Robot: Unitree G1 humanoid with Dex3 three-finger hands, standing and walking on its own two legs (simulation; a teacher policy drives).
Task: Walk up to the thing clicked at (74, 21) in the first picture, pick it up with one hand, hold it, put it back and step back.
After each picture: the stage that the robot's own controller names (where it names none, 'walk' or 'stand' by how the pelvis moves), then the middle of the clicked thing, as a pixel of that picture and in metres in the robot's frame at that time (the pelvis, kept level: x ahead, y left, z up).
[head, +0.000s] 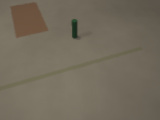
stand; (74, 29) +1.64 +0.06 -0.65
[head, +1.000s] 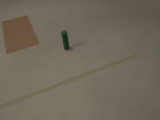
walk; (65, 40) +1.50 +0.24 -0.64
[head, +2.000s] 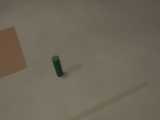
walk; (57, 66) +1.00 +0.31 -0.65
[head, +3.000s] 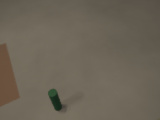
walk; (55, 100) +0.65 +0.27 -0.65
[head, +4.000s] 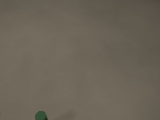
walk; out of the picture +0.43 +0.25 -0.62
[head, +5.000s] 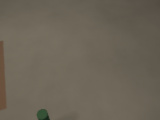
stand; out of the picture +0.46 +0.26 -0.62
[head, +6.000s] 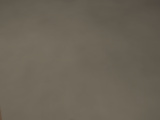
walk; out of the picture +0.40 +0.28 -0.64
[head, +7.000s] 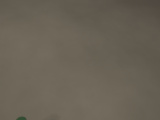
walk; out of the picture +0.41 +0.32 -0.61
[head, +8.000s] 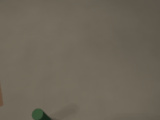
walk; (42, 118) +0.35 +0.31 -0.61
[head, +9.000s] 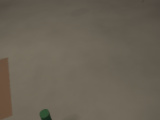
walk; out of the picture +0.57 +0.32 -0.63
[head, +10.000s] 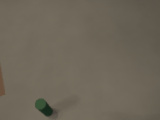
walk; (44, 108) +0.38 +0.28 -0.62
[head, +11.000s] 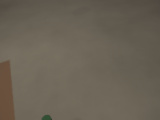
walk; out of the picture +0.52 +0.33 -0.65
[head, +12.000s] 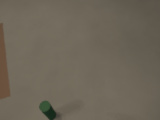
walk; (48, 111) +0.40 +0.26 -0.62
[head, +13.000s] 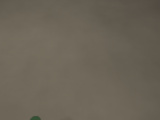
walk; out of the picture +0.42 +0.28 -0.63
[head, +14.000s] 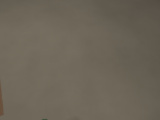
stand; out of the picture +0.35 +0.21 -0.63
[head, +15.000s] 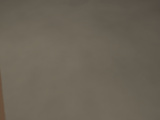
stand; out of the picture +0.35 +0.22 -0.66
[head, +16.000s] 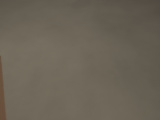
stand; out of the picture +0.36 +0.22 -0.66
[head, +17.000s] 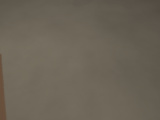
stand; out of the picture +0.34 +0.22 -0.66
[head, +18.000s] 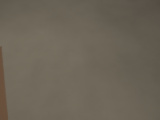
go down; out of the picture +0.35 +0.21 -0.65
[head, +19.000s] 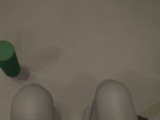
go down; (8, 62) +0.44 +0.24 -0.24
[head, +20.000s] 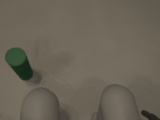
approach; (21, 66) +0.44 +0.23 -0.26
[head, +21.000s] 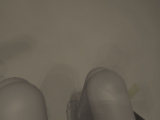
close in; out of the picture +0.42 +0.26 -0.16
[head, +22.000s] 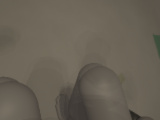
close; out of the picture +0.42 +0.27 -0.16
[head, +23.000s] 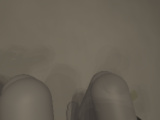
lift; out of the picture +0.35 +0.26 -0.13
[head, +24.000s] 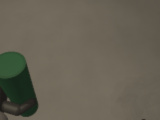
lift; (20, 90) +0.31 +0.18 +0.05
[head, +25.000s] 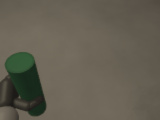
hold; (30, 89) +0.33 +0.16 +0.05
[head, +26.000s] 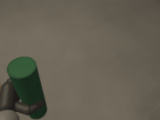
hold; (31, 92) +0.31 +0.16 +0.05
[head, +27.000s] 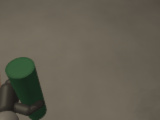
crouch; (30, 93) +0.31 +0.17 +0.05
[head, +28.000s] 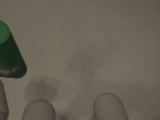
crouch; (8, 55) +0.43 +0.20 -0.04
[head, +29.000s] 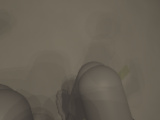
lower; out of the picture +0.44 +0.27 -0.17
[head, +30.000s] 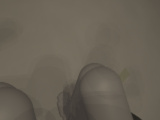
lower; out of the picture +0.42 +0.28 -0.16
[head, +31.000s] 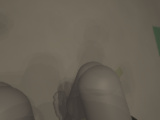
lower; out of the picture +0.43 +0.28 -0.17
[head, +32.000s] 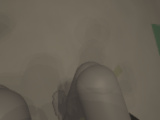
lower; out of the picture +0.44 +0.27 -0.17
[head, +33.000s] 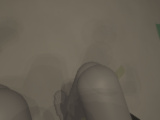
loosen; out of the picture +0.43 +0.26 -0.16
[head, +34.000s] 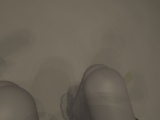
withdraw; out of the picture +0.41 +0.24 -0.17
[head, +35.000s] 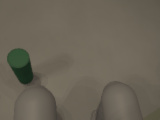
walk; (22, 69) +0.41 +0.21 -0.23
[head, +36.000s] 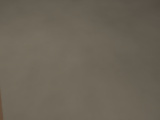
stand; out of the picture +0.33 +0.19 -0.58
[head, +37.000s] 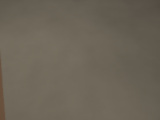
stand; out of the picture +0.34 +0.20 -0.60
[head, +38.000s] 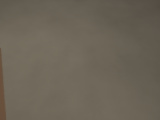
stand; out of the picture +0.34 +0.19 -0.60
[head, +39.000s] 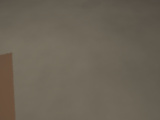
stand; out of the picture +0.36 +0.19 -0.65
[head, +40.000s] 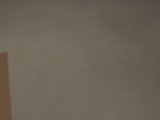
stand; out of the picture +0.33 +0.20 -0.66
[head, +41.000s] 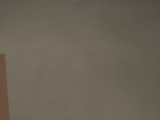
walk; out of the picture +0.33 +0.20 -0.66
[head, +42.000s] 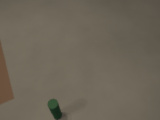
walk; (55, 110) +0.48 +0.22 -0.64
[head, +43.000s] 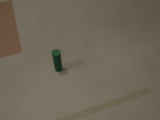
walk; (57, 61) +0.84 +0.20 -0.63
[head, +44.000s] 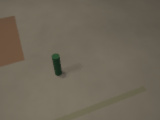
stand; (57, 65) +0.97 +0.21 -0.63
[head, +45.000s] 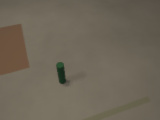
stand; (61, 73) +0.94 +0.19 -0.66
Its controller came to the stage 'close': yes
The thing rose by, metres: 0.69
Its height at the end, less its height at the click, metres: +0.00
